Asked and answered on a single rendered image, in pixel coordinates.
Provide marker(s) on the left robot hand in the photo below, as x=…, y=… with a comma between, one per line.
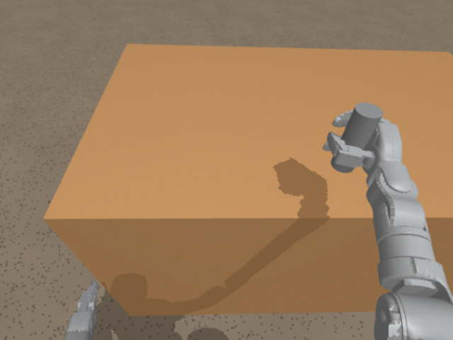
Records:
x=82, y=323

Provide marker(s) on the right robot arm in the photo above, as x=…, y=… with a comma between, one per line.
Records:
x=420, y=306

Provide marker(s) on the can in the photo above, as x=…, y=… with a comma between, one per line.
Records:
x=361, y=125

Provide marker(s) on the right robot hand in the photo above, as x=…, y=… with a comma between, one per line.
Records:
x=384, y=145

